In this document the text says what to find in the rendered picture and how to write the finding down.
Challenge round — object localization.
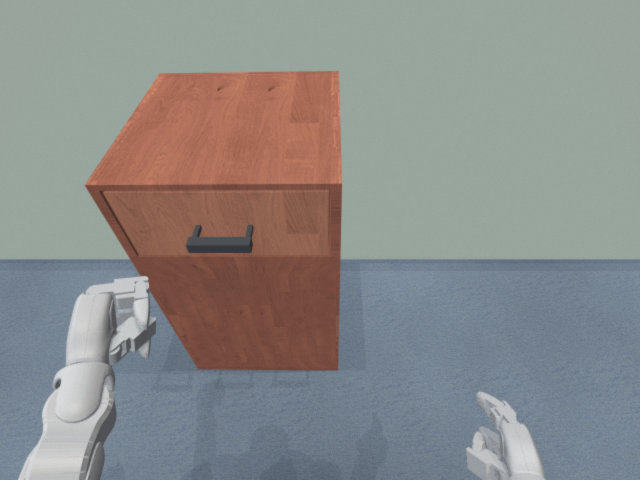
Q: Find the robot left hand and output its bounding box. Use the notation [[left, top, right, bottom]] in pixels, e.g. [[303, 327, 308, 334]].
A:
[[66, 276, 156, 367]]

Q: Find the cabinet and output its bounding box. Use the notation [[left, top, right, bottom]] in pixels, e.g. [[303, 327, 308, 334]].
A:
[[85, 71, 342, 371]]

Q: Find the handle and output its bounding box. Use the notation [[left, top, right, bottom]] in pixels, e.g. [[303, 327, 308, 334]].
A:
[[186, 225, 254, 253]]

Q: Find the robot left forearm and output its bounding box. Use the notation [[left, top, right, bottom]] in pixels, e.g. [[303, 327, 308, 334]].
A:
[[18, 362, 117, 480]]

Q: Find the drawer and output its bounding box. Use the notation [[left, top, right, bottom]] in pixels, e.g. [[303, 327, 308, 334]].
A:
[[103, 190, 329, 255]]

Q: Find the robot right hand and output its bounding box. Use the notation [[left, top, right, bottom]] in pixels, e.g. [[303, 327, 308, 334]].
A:
[[466, 392, 546, 480]]

